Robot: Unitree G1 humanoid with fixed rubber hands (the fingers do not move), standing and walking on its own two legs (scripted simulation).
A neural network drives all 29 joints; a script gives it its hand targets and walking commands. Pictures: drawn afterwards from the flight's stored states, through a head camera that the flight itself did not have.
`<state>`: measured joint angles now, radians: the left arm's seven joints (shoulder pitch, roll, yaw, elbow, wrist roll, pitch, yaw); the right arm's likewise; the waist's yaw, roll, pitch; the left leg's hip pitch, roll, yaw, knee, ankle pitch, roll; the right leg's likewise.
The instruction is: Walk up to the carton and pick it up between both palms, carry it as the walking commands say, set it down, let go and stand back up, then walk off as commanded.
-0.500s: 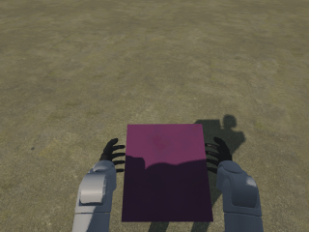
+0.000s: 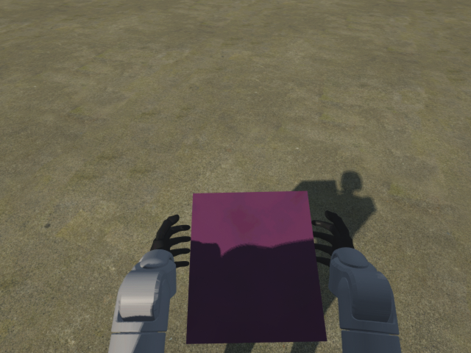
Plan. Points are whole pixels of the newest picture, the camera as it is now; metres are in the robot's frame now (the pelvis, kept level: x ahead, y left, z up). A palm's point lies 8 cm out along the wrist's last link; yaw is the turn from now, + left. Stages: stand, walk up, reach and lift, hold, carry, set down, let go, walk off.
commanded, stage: carry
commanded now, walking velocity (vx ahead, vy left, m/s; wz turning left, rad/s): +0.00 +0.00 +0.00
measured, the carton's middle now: (250, 266) +0.30 +0.00 -0.03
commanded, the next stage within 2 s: none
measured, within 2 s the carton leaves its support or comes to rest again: neither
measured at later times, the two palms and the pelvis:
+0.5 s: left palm (166, 261) +0.26 +0.14 +0.06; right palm (348, 260) +0.27 -0.15 +0.07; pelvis -0.01 -0.01 +0.00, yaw +0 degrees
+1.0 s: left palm (166, 259) +0.26 +0.14 +0.05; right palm (346, 256) +0.27 -0.15 +0.07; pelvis +0.00 +0.00 +0.00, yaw -1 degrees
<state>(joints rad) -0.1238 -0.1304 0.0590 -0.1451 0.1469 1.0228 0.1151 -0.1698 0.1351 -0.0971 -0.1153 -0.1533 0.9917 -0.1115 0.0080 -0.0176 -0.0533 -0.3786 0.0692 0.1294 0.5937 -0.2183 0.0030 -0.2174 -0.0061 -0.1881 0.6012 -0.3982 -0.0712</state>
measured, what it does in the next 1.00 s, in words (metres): stands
